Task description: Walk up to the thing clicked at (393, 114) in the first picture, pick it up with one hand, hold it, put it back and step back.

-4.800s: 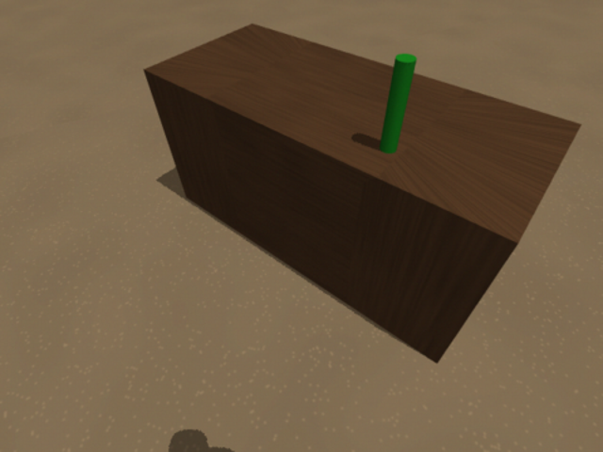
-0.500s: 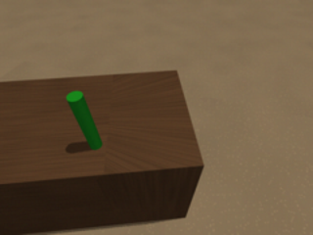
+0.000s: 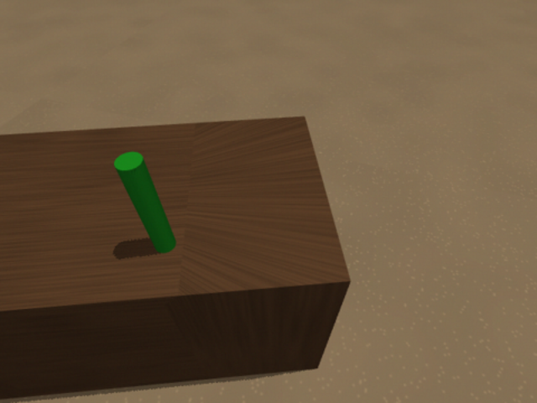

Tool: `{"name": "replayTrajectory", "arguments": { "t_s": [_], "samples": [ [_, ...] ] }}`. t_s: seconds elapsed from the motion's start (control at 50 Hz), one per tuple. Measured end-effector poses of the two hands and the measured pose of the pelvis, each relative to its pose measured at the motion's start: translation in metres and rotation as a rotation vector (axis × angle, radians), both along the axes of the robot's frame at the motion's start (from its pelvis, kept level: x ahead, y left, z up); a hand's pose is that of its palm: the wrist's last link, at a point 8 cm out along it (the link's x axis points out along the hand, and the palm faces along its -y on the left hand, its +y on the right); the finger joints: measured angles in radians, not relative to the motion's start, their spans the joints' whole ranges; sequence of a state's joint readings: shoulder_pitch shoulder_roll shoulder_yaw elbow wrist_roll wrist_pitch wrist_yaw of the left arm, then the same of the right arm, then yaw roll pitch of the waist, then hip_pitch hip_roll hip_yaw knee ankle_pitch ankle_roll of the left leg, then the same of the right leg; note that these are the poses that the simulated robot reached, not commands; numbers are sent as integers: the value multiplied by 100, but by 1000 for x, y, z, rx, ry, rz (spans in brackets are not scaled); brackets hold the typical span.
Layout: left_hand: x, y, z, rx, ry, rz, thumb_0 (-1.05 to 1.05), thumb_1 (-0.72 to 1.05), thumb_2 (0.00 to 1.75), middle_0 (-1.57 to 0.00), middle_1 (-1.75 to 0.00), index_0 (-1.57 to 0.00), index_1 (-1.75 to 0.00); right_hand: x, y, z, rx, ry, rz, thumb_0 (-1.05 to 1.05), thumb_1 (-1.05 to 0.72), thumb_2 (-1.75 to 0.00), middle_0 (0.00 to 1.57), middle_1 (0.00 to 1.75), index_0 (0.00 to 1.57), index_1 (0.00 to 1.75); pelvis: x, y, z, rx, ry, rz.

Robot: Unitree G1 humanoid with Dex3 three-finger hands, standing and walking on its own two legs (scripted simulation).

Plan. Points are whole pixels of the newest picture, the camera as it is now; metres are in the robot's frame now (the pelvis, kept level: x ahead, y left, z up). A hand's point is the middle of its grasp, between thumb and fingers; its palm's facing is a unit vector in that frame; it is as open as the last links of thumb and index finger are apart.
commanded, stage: stand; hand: left
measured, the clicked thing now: (149, 208) +0.48 +0.22 -0.01
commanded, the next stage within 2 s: none
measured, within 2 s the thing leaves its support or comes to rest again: neither
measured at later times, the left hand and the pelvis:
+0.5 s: hand out of the picture +0.05 +0.25 -0.16, palm faces -0.02 -0.94 -0.34, open 7.3 cm; pelvis -0.01 +0.00 +0.00, yaw +0 degrees
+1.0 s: hand out of the picture +0.06 +0.25 -0.16, palm faces -0.02 -0.94 -0.35, open 7.3 cm; pelvis -0.01 +0.00 +0.00, yaw +1 degrees
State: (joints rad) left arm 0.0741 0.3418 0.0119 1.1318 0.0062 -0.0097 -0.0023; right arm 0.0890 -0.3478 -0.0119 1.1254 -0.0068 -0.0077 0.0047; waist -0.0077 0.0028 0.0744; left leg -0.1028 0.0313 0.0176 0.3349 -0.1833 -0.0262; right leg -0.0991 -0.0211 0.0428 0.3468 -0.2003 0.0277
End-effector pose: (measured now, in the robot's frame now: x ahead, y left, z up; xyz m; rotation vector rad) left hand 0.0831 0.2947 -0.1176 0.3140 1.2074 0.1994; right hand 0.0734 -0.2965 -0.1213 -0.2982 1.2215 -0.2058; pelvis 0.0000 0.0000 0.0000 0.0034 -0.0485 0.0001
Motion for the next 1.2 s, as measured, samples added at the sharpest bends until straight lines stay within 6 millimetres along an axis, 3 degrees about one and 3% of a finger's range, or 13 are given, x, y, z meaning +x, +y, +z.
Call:
{"name": "replayTrajectory", "arguments": {
  "t_s": [0.24,0.58,0.8,1.2],
  "samples": [
    [-17,0,1,5,5,1,0,91,90,-21,-30,-20,-30,2,-2,3,0,-21,16,0,-90,-90,20,30,20,30,-8,-2,1,-2,-8,6],
    [-42,2,-3,1,47,7,0,91,90,-21,-30,-20,-30,-26,-4,1,-3,33,4,0,-90,-90,20,30,20,30,-16,-1,0,-3,-7,8],
    [-40,4,-2,6,46,5,0,91,90,-21,-30,-20,-30,-27,-2,-2,3,44,6,0,-90,-90,20,30,20,30,-14,-1,0,-1,0,10],
    [-25,2,0,7,30,4,0,91,90,-21,-30,-20,-30,-3,-2,0,0,13,27,0,-90,-90,20,30,20,30,-4,-2,0,-1,6,15]
  ]
}}
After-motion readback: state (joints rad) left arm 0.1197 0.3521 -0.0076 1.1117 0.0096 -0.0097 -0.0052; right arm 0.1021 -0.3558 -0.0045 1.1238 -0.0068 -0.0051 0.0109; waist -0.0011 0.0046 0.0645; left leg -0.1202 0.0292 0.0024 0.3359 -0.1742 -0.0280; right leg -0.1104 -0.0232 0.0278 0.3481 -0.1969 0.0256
